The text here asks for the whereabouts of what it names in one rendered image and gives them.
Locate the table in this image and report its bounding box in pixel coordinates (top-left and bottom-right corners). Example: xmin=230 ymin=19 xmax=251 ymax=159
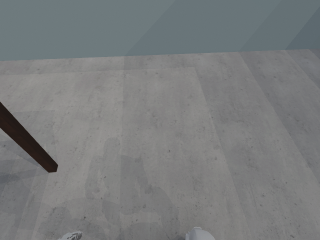
xmin=0 ymin=102 xmax=58 ymax=173

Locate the robot right thigh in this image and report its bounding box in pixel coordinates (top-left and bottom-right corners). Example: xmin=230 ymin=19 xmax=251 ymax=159
xmin=184 ymin=229 xmax=215 ymax=240

